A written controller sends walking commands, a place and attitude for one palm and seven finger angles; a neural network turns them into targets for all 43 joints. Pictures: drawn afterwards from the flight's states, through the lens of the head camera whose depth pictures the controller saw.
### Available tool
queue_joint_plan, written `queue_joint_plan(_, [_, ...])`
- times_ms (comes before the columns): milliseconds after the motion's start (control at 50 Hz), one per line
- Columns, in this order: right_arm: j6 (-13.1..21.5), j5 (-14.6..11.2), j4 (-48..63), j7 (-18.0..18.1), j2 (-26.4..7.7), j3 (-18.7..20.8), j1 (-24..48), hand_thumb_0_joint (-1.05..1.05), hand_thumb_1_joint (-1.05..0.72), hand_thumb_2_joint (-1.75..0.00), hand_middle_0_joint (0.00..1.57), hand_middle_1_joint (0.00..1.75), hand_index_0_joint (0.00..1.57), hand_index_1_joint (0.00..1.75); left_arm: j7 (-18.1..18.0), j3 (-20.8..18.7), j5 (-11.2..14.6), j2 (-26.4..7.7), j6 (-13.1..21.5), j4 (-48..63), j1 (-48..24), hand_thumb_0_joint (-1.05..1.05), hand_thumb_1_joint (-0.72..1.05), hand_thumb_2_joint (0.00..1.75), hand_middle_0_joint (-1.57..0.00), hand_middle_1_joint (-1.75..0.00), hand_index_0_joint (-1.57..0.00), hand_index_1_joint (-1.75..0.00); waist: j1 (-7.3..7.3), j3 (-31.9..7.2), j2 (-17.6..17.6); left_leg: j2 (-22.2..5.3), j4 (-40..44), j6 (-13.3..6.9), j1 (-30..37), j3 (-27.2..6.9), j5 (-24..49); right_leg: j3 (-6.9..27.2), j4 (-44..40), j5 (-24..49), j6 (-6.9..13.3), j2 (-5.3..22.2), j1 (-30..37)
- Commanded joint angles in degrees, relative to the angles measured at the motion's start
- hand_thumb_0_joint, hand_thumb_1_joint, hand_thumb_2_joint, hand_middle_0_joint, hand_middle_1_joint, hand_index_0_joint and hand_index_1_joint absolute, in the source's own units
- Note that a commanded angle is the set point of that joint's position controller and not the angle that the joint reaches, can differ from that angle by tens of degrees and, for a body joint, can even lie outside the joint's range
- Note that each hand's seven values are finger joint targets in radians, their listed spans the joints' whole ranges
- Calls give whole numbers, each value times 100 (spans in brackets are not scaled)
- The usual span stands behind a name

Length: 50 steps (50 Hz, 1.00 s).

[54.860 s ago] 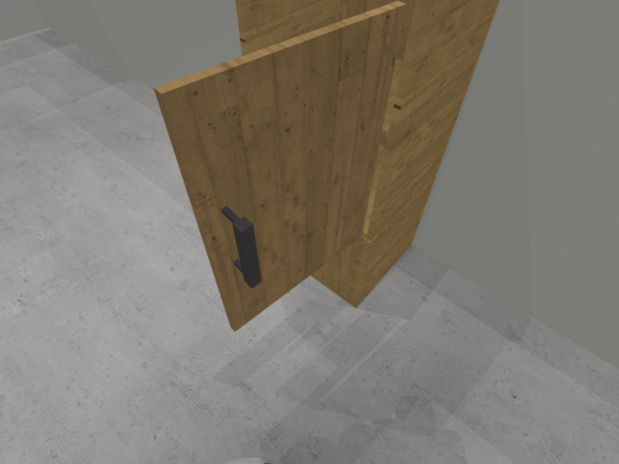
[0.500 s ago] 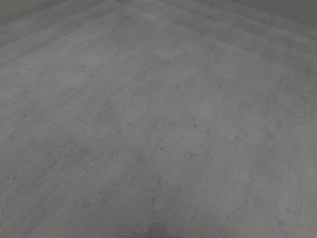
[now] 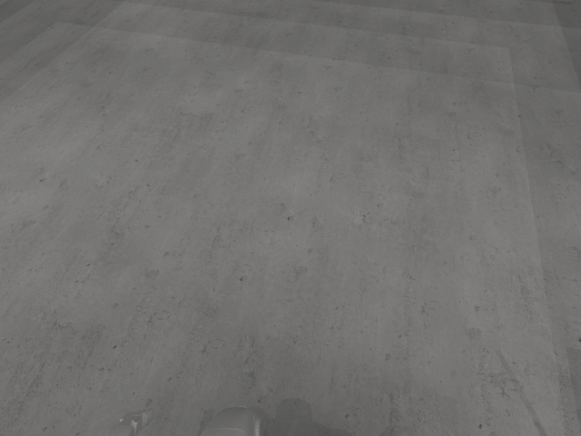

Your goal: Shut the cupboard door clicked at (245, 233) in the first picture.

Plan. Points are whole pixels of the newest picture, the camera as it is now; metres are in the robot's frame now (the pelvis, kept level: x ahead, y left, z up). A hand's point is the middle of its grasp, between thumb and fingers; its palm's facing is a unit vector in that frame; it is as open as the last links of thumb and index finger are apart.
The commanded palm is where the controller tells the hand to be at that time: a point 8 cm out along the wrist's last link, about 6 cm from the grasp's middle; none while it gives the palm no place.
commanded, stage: turn to face it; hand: left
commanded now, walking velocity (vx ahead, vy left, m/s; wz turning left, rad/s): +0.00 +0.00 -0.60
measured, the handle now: out of the picture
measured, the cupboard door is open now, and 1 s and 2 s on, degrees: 29 29 29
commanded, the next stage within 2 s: take the last steps up to it in 1.98 s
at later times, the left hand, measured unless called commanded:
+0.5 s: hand (184, 387) +0.20 +0.19 -0.15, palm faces -0.30 -0.93 -0.22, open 7.4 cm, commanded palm none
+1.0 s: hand (223, 364) +0.24 +0.14 -0.18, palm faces -0.53 -0.83 -0.19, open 7.4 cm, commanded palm none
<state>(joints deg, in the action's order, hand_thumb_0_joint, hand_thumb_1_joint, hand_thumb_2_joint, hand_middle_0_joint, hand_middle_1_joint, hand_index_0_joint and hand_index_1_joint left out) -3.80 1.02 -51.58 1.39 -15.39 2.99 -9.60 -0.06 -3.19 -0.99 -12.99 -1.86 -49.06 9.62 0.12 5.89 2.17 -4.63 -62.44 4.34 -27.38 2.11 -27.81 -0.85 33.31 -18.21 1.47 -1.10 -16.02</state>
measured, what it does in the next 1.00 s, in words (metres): steps on the spot, turning right: left foot, then right foot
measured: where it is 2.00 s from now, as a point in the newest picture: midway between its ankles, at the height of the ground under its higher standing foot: outside the picture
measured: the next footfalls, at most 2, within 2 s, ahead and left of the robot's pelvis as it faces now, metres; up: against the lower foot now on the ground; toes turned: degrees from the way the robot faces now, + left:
left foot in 0.20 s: +0.10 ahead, +0.14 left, +0.00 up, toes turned -4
right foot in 0.56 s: +0.01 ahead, -0.11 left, +0.00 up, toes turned -26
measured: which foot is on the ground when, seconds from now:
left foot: up 0.00-0.18, down 0.20-0.56, up 0.58-0.90, down 0.92-1.00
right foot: down 0.00-0.20, up 0.22-0.54, down 0.56-0.92, up 0.94-1.00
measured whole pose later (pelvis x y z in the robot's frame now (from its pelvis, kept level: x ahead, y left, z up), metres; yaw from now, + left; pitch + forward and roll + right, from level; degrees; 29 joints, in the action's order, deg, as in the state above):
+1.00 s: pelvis +0.06 +0.02 +0.00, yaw -35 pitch +2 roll -1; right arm -0.7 1.8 -48.2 1.3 -11.4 0.4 -9.9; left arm 0.8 -4.2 -0.8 -14.8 -4.4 -51.3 10.5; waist -0.6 4.5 -3.2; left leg -4.0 -35.6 -0.6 -19.2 5.5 -17.9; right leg 2.5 55.3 -30.6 -1.5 -2.5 -24.0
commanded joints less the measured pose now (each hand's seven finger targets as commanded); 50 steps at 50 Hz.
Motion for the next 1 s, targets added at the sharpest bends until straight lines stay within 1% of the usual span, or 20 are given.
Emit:
queue_joint_plan(0, [208,-36,609,-14,-285,68,138,0,-90,-90,20,30,20,30,-64,-348,-53,-1171,71,346,208,0,90,90,-20,-30,-20,-30,-116,-927,-932,82,628,47,-240,-88,294,1584,-976,3301,976,1433,923])
queue_joint_plan(100, [267,-68,614,11,-278,80,-189,0,-90,-90,20,30,20,30,-17,-390,-55,-1236,11,365,5,0,90,90,-20,-30,-20,-30,43,-805,-1037,326,2232,-35,643,24,693,1856,-801,2734,790,1227,371])
queue_joint_plan(140, [360,-50,468,40,-447,91,-703,0,-90,-90,20,30,20,30,-3,-350,9,-1037,-34,410,-172,0,90,90,-20,-30,-20,-30,281,-909,-632,140,3709,-125,1835,-137,1614,1625,-264,1862,350,805,-367])
queue_joint_plan(160, [426,33,471,63,-937,166,-849,0,-90,-90,20,30,20,30,31,-293,58,-670,-72,485,52,0,90,90,-20,-30,-20,-30,262,-1068,787,-1039,4309,-563,2485,-1408,2052,1002,661,245,-12,-3,-1182])
queue_joint_plan(180, [397,69,547,80,-1321,221,-980,0,-90,-90,20,30,20,30,71,-246,52,-566,-62,588,101,0,90,90,-20,-30,-20,-30,276,-1020,1668,-2223,4598,-1245,2370,-2415,2556,225,2073,-1907,-246,-267,-1573])
queue_joint_plan(200, [405,96,555,90,-1196,167,-853,0,-90,-90,20,30,20,30,82,-272,-28,-733,-82,512,0,0,90,90,-20,-30,-20,-30,289,-929,1272,-2263,4690,-1397,1848,-2354,2141,448,2982,-1835,-268,-18,-1446])
queue_joint_plan(300, [390,101,672,117,-824,84,-300,0,-90,-90,20,30,20,30,268,-269,-12,-542,-163,422,-122,0,90,90,-20,-30,-20,-30,37,-701,806,-1489,4275,-1208,1892,-530,3049,-6,2882,-993,-448,324,-1407])
queue_joint_plan(440, [341,90,393,45,-985,224,-695,0,-90,-90,20,30,20,30,271,-185,-14,-381,-104,511,-410,0,90,90,-20,-30,-20,-30,262,-914,1124,-1605,3766,-1124,2217,104,3807,-519,1085,-836,-339,112,-658])
queue_joint_plan(500, [304,40,401,3,-1035,266,-510,0,-90,-90,20,30,20,30,235,-221,-15,-541,-41,356,52,0,90,90,-20,-30,-20,-30,-42,-991,841,-1461,3037,-717,1731,481,3243,-615,-473,458,-200,53,433])
queue_joint_plan(520, [291,-8,463,-43,-865,265,-480,0,-90,-90,20,30,20,30,191,-279,-43,-870,7,249,434,0,90,90,-20,-30,-20,-30,-218,-1106,160,-1219,2307,-425,1074,670,2456,-44,-1044,1141,-21,477,1307])
queue_joint_plan(540, [280,-33,727,-63,-375,142,-268,0,-90,-90,20,30,20,30,112,-387,-88,-1476,80,166,697,0,90,90,-20,-30,-20,-30,-398,-997,-1734,-338,1056,-59,-516,1045,-400,1863,-1422,2718,555,1957,2074])
queue_joint_plan(560, [211,-23,868,-24,-436,104,47,0,-90,-90,20,30,20,30,52,-385,-5,-1669,68,95,930,0,90,90,-20,-30,-20,-30,-559,-893,-1605,-96,92,-33,-783,298,-1000,2215,-1326,3609,1043,2444,1510])
queue_joint_plan(600, [187,-26,767,51,-485,125,154,0,-90,-90,20,30,20,30,-50,-372,-11,-1386,57,189,454,0,90,90,-20,-30,-20,-30,-305,-677,-1796,-168,-606,-25,-1238,-297,-414,2130,-1334,3148,1096,2010,1337])
queue_joint_plan(660, [194,-6,523,-9,-421,99,-141,0,-90,-90,20,30,20,30,-59,-284,-16,-1084,69,391,-55,0,90,90,-20,-30,-20,-30,5,-814,-1080,-183,-197,83,-639,-140,368,1284,-1106,3170,912,1480,984])
queue_joint_plan(800, [258,-54,648,2,-291,75,-52,0,-90,-90,20,30,20,30,-19,-366,-57,-1223,34,318,66,0,90,90,-20,-30,-20,-30,-89,-825,-1092,228,1804,22,222,21,388,1812,-879,3050,933,1332,664])
queue_joint_plan(840, [305,-64,543,31,-315,71,-473,0,-90,-90,20,30,20,30,-14,-373,-25,-1204,3,337,-133,0,90,90,-20,-30,-20,-30,145,-929,-1058,297,2864,-16,922,59,1068,1778,-552,2857,666,1134,405])
queue_joint_plan(860, [348,-54,456,44,-414,80,-732,0,-90,-90,20,30,20,30,-5,-350,13,-1093,-22,362,-219,0,90,90,-20,-30,-20,-30,278,-988,-841,195,3635,-67,1653,2,1664,1648,-272,2343,408,900,-85])
queue_joint_plan(900, [404,57,505,73,-1304,219,-981,0,-90,-90,20,30,20,30,69,-229,64,-534,-54,523,127,0,90,90,-20,-30,-20,-30,235,-1177,1673,-2112,4414,-1116,2629,-2112,3228,283,1844,-1676,-241,-259,-1536])
queue_joint_plan(920, [392,83,530,93,-1258,190,-916,0,-90,-90,20,30,20,30,56,-227,-2,-709,-67,525,16,0,90,90,-20,-30,-20,-30,284,-1145,1497,-2395,4346,-1457,2311,-2212,3305,397,2910,-1958,-277,-15,-1538])
queue_joint_plan(980, [401,101,700,118,-878,99,-367,0,-90,-90,20,30,20,30,198,-294,-13,-655,-88,386,-137,0,90,90,-20,-30,-20,-30,58,-756,792,-1703,4184,-1302,1998,-940,3847,234,3563,-1193,-432,289,-1623])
